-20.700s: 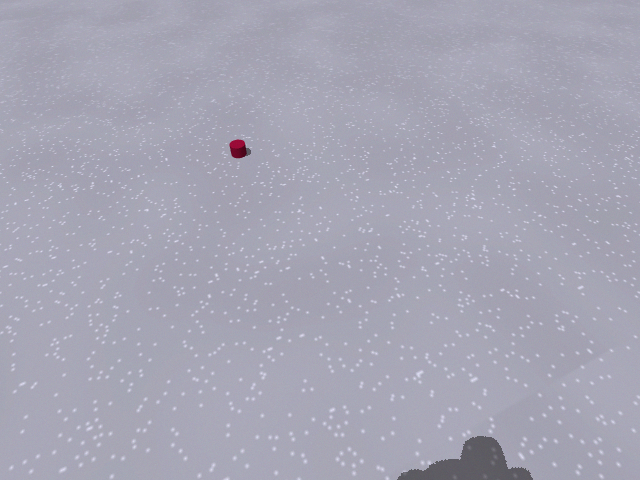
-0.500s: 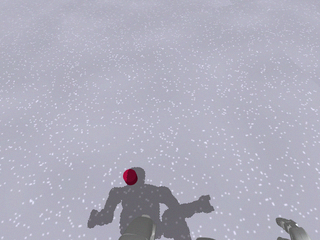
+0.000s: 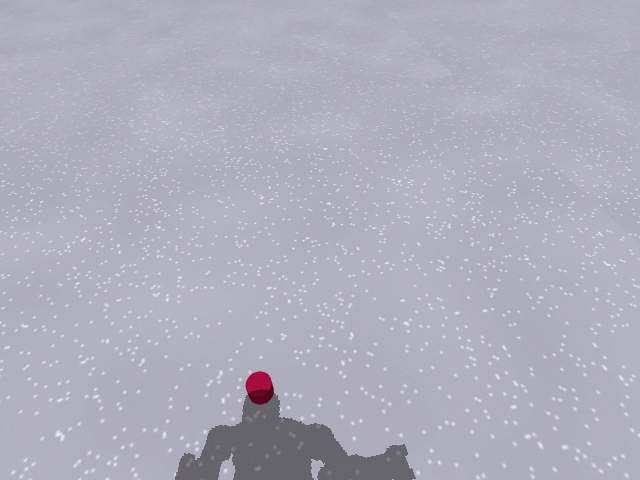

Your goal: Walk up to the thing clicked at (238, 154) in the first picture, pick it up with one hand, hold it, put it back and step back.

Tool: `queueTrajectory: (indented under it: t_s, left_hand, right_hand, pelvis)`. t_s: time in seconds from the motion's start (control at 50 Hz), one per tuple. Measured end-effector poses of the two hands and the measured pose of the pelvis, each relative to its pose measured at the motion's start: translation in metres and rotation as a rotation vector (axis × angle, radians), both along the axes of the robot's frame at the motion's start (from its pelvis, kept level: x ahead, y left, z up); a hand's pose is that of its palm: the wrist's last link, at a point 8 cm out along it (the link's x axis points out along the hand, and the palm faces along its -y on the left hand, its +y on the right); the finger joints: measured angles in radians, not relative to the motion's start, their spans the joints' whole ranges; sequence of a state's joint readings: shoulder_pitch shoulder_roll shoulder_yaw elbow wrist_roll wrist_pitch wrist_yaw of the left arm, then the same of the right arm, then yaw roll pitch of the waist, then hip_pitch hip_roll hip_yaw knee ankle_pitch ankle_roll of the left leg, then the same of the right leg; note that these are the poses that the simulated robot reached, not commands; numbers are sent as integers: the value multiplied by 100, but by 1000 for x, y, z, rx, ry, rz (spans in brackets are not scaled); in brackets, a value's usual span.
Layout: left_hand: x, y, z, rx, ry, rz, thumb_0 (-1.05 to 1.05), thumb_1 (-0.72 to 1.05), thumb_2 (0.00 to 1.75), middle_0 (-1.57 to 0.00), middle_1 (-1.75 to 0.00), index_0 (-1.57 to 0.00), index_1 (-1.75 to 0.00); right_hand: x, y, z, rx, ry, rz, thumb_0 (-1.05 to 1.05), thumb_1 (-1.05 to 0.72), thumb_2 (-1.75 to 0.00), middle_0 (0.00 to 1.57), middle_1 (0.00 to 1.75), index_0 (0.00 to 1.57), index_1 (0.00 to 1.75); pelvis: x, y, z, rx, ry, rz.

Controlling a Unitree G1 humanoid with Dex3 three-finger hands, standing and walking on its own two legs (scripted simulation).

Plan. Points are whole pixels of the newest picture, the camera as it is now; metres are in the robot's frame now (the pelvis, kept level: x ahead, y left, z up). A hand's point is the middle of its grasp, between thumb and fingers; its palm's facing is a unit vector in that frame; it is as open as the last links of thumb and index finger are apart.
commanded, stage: walk up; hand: left
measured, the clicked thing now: (259, 388) +0.56 +0.23 -0.74
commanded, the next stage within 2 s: stand in 0.26 s
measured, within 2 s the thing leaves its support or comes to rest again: neither
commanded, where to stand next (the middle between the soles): +0.16 +0.01 m, yaw -2 degrees
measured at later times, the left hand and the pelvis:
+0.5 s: hand out of the picture +0.09 +0.26 -0.15, palm faces -0.01 -0.94 -0.33, open 7.4 cm; pelvis +0.01 +0.01 +0.01, yaw +0 degrees
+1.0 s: hand out of the picture +0.07 +0.25 -0.15, palm faces -0.01 -0.94 -0.34, open 7.4 cm; pelvis +0.01 +0.00 +0.01, yaw +0 degrees
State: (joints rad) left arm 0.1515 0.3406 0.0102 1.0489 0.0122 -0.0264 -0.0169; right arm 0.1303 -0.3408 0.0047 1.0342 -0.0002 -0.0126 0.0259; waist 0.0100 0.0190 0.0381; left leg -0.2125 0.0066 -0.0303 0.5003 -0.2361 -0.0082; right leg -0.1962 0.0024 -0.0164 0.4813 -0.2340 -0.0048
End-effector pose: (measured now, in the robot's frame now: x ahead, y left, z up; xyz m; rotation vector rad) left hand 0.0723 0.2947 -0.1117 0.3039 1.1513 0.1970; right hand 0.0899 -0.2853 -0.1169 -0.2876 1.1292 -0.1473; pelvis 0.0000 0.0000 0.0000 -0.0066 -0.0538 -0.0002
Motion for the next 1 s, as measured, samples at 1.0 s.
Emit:
queueTrajectory:
  t_s: [1.0]
  left_hand:
    - [-6, 4, 3, 3, 100, 25, 1, 91, 90, -20, -30, -21, -30]
  right_hand:
    - [-1, -7, 7, -32, 85, -15, 0, -91, -89, 21, 30, 20, 30]
  pelvis:
    - [10, 1, 11, 6, 15, 8]
